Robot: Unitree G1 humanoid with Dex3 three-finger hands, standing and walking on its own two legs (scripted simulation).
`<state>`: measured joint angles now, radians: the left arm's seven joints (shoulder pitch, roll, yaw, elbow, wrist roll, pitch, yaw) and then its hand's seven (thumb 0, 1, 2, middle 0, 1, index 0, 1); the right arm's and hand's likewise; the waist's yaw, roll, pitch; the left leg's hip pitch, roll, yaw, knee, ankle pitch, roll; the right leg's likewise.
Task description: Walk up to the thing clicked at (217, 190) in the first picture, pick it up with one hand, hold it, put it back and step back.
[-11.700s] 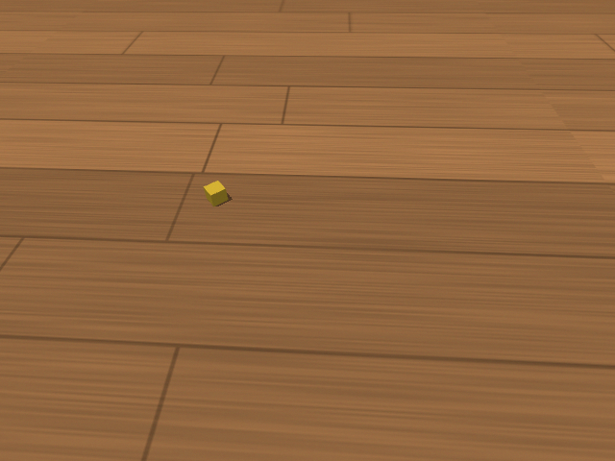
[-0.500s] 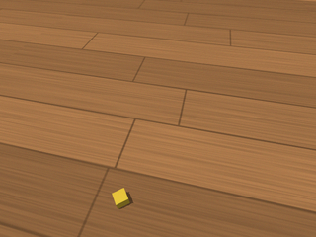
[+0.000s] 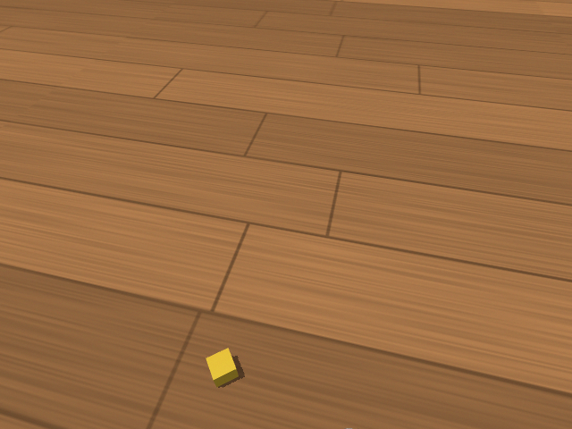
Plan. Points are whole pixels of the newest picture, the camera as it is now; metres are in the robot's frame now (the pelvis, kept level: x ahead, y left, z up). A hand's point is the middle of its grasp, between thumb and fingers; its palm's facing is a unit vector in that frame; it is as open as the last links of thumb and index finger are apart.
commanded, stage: walk up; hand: left
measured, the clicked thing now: (222, 367) +0.48 +0.22 -0.73
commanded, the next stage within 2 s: none
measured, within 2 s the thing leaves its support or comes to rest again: neither
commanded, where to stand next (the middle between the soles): +0.09 +0.00 m, yaw -3 degrees
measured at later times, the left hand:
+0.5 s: hand out of the picture +0.16 +0.24 -0.15, palm faces -0.02 -0.93 -0.37, open 7.4 cm
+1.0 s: hand out of the picture +0.10 +0.26 -0.13, palm faces -0.10 -0.89 -0.45, open 7.4 cm
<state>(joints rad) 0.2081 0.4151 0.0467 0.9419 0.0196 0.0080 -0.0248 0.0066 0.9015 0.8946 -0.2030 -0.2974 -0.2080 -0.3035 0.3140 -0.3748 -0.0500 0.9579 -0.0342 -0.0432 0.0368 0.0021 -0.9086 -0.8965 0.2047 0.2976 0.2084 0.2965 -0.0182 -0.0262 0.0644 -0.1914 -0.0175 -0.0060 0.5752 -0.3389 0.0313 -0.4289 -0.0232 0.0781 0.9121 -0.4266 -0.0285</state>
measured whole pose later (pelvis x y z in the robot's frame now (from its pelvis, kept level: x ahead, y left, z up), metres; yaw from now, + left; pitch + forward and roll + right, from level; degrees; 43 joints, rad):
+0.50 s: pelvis +0.01 -0.01 -0.02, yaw +1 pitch -3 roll +0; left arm 0.04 0.35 0.02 0.90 0.01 0.01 0.00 0.00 0.90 0.89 -0.21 -0.30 -0.21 -0.30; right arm 0.17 -0.41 -0.04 0.94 -0.01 0.03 0.00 0.00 -0.91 -0.90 0.20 0.30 0.21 0.30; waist -0.01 0.01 0.14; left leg -0.31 0.00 0.00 0.79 -0.46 0.02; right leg -0.47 -0.06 -0.01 0.69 -0.18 0.02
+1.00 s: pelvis +0.02 -0.03 +0.00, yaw -4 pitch -3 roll -1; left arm 0.30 0.43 0.06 0.92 0.02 -0.07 -0.02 0.01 0.90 0.89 -0.20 -0.30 -0.21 -0.30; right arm 0.34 -0.45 -0.07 0.90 -0.03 0.03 0.05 0.00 -0.91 -0.90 0.21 0.30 0.21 0.30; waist -0.02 0.05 0.08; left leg -0.30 0.04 -0.03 0.86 -0.45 0.03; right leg -0.22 0.00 -0.05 0.59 -0.30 -0.02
